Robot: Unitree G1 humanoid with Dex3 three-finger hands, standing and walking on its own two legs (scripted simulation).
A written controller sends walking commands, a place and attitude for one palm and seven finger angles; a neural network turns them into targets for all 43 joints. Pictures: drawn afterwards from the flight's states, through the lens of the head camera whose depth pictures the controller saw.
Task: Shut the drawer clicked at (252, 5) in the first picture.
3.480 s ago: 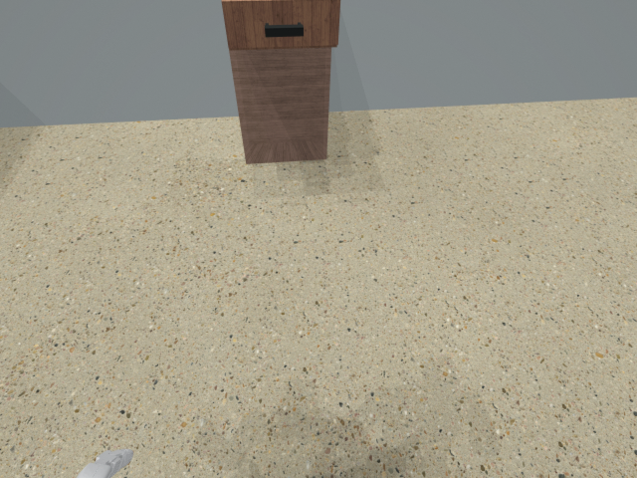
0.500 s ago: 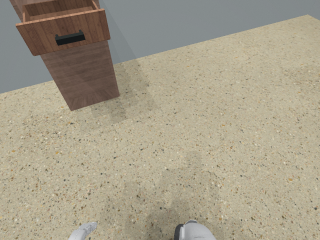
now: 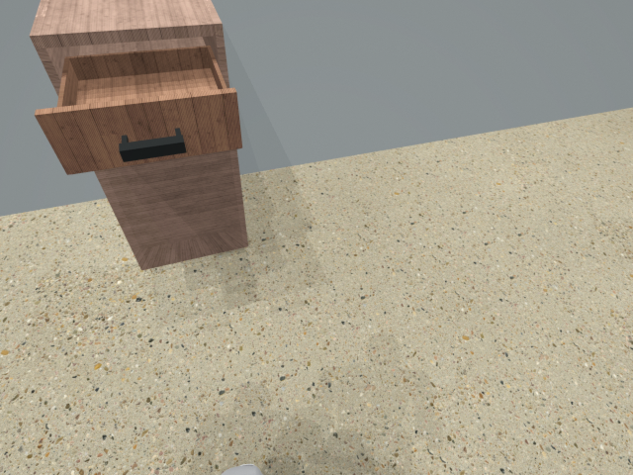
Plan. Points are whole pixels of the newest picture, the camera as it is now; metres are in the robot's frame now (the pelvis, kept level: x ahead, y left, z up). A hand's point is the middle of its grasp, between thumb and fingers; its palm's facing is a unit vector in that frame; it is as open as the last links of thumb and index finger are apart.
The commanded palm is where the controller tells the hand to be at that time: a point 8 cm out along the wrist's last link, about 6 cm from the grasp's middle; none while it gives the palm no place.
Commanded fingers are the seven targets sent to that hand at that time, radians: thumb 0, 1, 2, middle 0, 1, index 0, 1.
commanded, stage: walk to a spot facing it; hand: left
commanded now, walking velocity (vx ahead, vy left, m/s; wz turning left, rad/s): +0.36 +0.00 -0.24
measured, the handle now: (152, 142) +0.68 +0.41 +0.00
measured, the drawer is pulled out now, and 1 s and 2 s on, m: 0.28 0.28 0.28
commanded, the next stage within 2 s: turn to face it in 0.32 s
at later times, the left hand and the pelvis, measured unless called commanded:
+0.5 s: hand (243, 355) +0.33 +0.16 -0.17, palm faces -0.22 -0.95 -0.23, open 7.3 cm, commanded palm none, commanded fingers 0.00 0.90 0.90 -0.20 -0.30 -0.20 -0.30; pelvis +0.19 -0.01 -0.01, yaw -13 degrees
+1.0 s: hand (236, 362) +0.32 +0.17 -0.18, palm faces +0.10 -0.98 -0.18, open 7.3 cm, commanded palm none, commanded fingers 0.00 0.90 0.90 -0.20 -0.30 -0.20 -0.30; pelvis +0.23 -0.02 -0.01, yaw +3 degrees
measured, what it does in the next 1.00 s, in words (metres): walks ahead: left foot, then right foot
